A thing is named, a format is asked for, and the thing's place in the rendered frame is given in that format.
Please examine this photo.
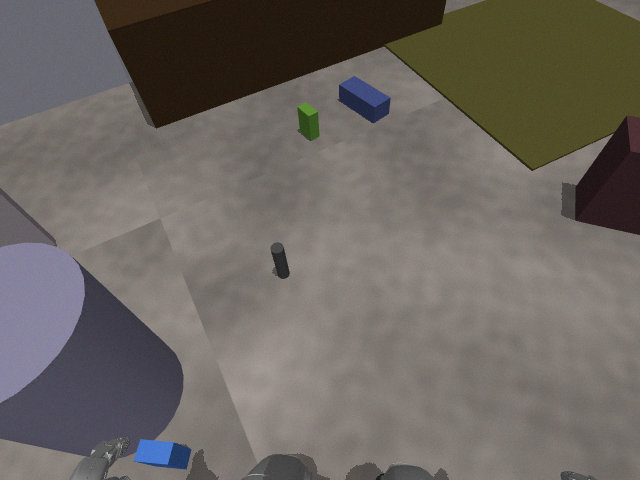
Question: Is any left robot hand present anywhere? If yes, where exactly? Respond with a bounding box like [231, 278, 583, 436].
[69, 437, 130, 480]

